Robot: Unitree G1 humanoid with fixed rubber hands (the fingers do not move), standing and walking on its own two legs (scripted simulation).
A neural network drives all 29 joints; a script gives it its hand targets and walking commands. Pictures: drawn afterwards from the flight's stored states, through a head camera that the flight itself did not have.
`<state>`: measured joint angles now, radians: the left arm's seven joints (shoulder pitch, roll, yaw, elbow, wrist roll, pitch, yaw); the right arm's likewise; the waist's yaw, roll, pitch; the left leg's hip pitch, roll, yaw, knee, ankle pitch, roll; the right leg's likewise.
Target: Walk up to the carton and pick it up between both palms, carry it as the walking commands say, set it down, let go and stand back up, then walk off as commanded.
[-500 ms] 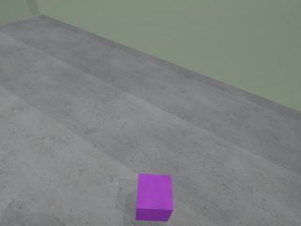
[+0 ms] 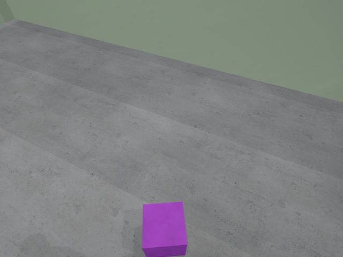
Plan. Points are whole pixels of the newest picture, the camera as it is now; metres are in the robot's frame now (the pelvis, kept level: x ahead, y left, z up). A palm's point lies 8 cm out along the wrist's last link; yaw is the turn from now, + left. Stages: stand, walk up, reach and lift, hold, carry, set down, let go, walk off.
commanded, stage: walk up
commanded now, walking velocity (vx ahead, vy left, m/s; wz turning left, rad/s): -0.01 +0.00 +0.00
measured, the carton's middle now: (164, 230) +0.38 +0.03 -0.65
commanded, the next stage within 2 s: none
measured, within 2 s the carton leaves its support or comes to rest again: neither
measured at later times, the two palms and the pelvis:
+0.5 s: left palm out of the picture -0.04 +0.26 -0.15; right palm out of the picture -0.04 -0.23 -0.12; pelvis -0.05 +0.02 +0.00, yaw +3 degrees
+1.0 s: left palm out of the picture -0.06 +0.24 -0.14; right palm out of the picture -0.11 -0.16 -0.14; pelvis -0.05 +0.03 +0.01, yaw +1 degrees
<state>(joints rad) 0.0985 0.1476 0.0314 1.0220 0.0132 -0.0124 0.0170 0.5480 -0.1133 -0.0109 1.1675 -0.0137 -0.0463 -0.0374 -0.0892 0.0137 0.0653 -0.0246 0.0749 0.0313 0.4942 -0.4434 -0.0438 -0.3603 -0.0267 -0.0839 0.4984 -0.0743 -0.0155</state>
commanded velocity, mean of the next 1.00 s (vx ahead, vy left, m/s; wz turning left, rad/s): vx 0.02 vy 0.02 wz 0.01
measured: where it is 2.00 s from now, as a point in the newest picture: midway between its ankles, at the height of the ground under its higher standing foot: outside the picture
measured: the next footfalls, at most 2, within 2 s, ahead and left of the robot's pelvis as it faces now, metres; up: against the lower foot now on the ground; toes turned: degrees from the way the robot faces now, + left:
left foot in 0.46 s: -0.03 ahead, +0.10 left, +0.00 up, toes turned +5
right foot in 0.88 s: -0.06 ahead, -0.10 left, +0.00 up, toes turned +0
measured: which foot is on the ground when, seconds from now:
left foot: up 0.00-0.44, down 0.46-1.00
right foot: down 0.00-0.46, up 0.48-0.86, down 0.88-1.00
